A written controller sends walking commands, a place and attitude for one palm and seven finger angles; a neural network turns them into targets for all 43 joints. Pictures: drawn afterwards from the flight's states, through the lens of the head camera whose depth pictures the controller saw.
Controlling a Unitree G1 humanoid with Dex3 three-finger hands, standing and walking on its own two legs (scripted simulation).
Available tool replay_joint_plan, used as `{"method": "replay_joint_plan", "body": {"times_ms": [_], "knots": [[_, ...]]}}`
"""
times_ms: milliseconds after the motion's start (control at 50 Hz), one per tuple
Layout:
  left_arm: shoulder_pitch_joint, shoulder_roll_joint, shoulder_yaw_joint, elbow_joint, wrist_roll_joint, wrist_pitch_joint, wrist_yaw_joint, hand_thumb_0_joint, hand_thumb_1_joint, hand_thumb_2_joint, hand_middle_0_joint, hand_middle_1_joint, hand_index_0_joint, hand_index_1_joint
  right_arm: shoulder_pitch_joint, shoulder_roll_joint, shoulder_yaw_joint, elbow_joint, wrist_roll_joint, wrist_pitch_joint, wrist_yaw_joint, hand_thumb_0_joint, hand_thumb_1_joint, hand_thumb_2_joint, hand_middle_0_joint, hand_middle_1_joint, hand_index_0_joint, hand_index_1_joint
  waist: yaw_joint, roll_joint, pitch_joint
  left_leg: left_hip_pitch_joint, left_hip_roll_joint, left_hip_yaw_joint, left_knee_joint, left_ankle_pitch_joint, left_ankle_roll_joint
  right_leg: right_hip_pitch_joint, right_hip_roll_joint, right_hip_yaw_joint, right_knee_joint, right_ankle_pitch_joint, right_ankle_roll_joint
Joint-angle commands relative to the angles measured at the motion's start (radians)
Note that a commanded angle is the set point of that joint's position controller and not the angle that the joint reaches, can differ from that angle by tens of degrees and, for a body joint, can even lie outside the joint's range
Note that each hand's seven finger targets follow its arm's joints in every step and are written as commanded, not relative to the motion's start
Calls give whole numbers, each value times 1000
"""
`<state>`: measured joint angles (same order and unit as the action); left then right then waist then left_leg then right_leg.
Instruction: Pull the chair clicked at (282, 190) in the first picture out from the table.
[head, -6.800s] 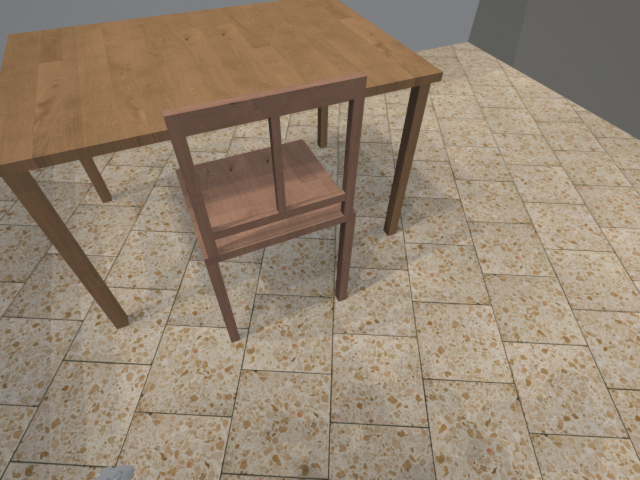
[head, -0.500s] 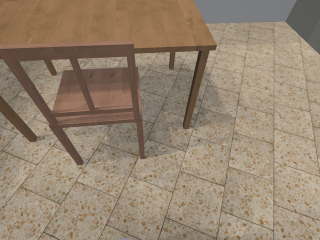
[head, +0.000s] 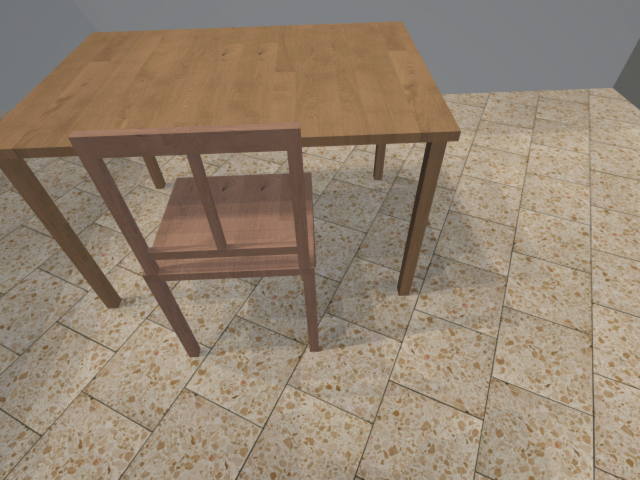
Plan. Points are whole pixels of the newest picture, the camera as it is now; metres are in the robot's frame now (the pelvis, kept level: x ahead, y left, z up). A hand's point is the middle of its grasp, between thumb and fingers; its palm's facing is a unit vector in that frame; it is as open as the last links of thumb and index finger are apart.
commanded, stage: take the last steps up to it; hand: left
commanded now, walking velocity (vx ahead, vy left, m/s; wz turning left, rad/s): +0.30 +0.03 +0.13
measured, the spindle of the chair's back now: (208, 204) +0.67 +0.28 -0.08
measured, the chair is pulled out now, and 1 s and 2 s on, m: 0.00 0.00 0.00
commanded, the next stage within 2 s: come to a stop and stand still in 0.60 s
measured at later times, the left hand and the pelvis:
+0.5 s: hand out of the picture -0.01 +0.18 -0.17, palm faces +0.20 -0.97 -0.13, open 7.4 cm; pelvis +0.13 +0.05 -0.01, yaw +5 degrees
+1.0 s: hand (196, 376) +0.32 +0.24 -0.16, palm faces +0.04 -0.97 -0.22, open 7.4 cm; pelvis +0.23 +0.06 +0.00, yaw +3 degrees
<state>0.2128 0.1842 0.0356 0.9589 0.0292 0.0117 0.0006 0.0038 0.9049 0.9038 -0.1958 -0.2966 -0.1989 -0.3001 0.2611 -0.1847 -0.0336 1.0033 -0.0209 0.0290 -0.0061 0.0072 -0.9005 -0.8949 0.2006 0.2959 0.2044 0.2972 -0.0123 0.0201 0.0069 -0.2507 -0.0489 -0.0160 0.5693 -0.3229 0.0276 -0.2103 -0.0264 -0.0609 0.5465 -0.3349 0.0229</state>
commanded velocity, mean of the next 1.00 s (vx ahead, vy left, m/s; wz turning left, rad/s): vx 0.07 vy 0.01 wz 0.01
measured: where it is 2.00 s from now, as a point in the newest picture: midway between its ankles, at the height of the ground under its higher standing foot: outside the picture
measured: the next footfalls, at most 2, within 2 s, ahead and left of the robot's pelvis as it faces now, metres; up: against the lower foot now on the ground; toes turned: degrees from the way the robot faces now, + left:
left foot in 0.48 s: +0.21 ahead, +0.17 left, +0.00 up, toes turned +10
right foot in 0.84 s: +0.33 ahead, -0.04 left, +0.00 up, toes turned -3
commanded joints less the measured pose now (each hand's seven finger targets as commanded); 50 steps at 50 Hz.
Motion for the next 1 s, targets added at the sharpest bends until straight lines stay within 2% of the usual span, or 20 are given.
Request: {"method": "replay_joint_plan", "body": {"times_ms": [0,20,60,140,260,360,380,420,440,460,480,540,600,720,760,800,820,860,900,980], "knots": [[218,234,54,-12,-3,-27,26,0,900,900,-200,-300,-200,-300,-105,-117,-43,-132,-10,-21,15,0,-900,-900,200,300,200,300,90,-182,143,-471,41,-50,446,-201,-2,94,-439,525,-496,-467,-190],[176,195,53,-9,-6,-45,26,0,900,900,-200,-300,-200,-300,-87,-115,-48,-107,-13,-19,21,0,-900,-900,200,300,200,300,64,-219,168,-458,67,-66,489,-112,2,41,-383,508,-504,-450,-164],[129,117,26,-8,-10,-64,21,0,900,900,-200,-300,-200,-300,-14,-98,-51,-53,-14,-19,29,0,-900,-900,200,300,200,300,13,-143,193,-400,92,-41,529,34,-9,0,-298,314,-466,-245,-122],[191,84,18,28,-13,-85,20,0,900,900,-200,-300,-200,-300,25,-52,-46,-22,-8,-18,32,0,-900,-900,200,300,200,300,6,-136,156,-388,104,6,525,166,-39,47,-231,113,-446,21,-106],[309,79,19,105,-3,-100,26,0,900,900,-200,-300,-200,-300,-100,-40,-34,-59,-6,-36,36,0,-900,-900,200,300,200,300,51,-123,138,-455,143,47,336,143,-40,206,-270,105,-400,239,-162],[327,95,21,146,1,-86,27,0,900,900,-200,-300,-200,-300,-148,-8,-15,-61,1,-59,40,0,-900,-900,200,300,200,300,66,-180,126,-256,93,120,106,79,-2,172,-255,47,-311,436,-151],[318,100,25,149,3,-83,27,0,900,900,-200,-300,-200,-300,-119,-13,-18,-52,1,-64,37,0,-900,-900,200,300,200,300,49,-200,120,-180,86,122,69,66,11,141,-258,50,-273,455,-149],[281,94,28,150,-5,-78,26,0,900,900,-200,-300,-200,-300,75,-52,-25,14,-6,-78,21,0,-900,-900,200,300,200,300,-41,-140,36,108,47,133,-72,147,25,60,-196,-18,-29,535,-112],[306,57,23,145,-13,-77,22,0,900,900,-200,-300,-200,-300,219,-133,-43,53,-13,-87,8,0,-900,-900,200,300,200,300,-89,13,-100,329,168,9,-100,228,54,-36,-124,-64,214,357,-77],[337,-1,9,127,-26,-77,15,0,900,900,-200,-300,-200,-300,297,-232,-64,66,-14,-91,-6,0,-900,-900,200,300,200,300,-87,255,-181,510,423,-345,-181,388,148,-299,5,-95,492,-193,-35],[287,24,10,103,-20,-68,21,0,900,900,-200,-300,-200,-300,306,-250,-64,67,5,-78,-17,0,-900,-900,200,300,200,300,-90,180,-178,459,475,-395,-249,388,191,-340,-3,16,633,-273,-56],[184,9,23,113,-14,-62,10,0,900,900,-200,-300,-200,-300,89,-97,-27,31,2,-93,-26,0,-900,-900,200,300,200,300,-25,87,23,166,382,-167,-294,450,177,-349,-94,56,690,-79,-48],[237,-25,22,127,-8,-36,6,0,900,900,-200,-300,-200,-300,36,-53,-17,24,3,-108,-27,0,-900,-900,200,300,200,300,35,83,42,34,323,-9,-321,538,150,-244,-91,34,573,-20,-25],[140,-24,11,72,-7,-20,9,0,900,900,-200,-300,-200,-300,-3,-77,-16,13,-6,-93,-27,0,-900,-900,200,300,200,300,39,67,78,0,320,28,-289,546,156,-141,-72,10,205,62,-13],[157,-19,6,85,-7,-22,17,0,900,900,-200,-300,-200,-300,-8,-80,-11,20,-6,-79,-31,0,-900,-900,200,300,200,300,50,46,52,24,288,46,-203,599,112,-44,-39,-16,69,159,-7],[195,53,14,93,-5,-33,26,0,900,900,-200,-300,-200,-300,-4,-61,-8,31,4,-70,-31,0,-900,-900,200,300,200,300,69,-23,23,3,213,69,-94,425,24,76,-81,47,-104,464,-9],[179,105,16,91,-4,-42,31,0,900,900,-200,-300,-200,-300,27,-39,-9,35,14,-62,-29,0,-900,-900,200,300,200,300,43,-113,-14,-27,140,73,-46,227,-17,110,-172,188,-73,767,-65],[113,160,16,71,-14,-39,32,0,900,900,-200,-300,-200,-300,91,-14,-17,51,25,-37,-27,0,-900,-900,200,300,200,300,0,-126,-39,17,86,90,5,-33,-43,79,-306,207,-82,1028,-170],[77,155,23,64,-14,-35,44,0,900,900,-200,-300,-200,-300,90,-18,-21,59,21,-13,-33,0,-900,-900,200,300,200,300,7,-227,-64,-3,88,85,109,-179,-56,96,-312,223,-103,1099,-216],[28,161,40,50,-6,-15,57,0,900,900,-200,-300,-200,-300,60,-21,-30,49,22,1,-37,0,-900,-900,200,300,200,300,28,-167,-86,-72,76,38,257,-240,-62,143,-332,211,-107,1060,-263]]}}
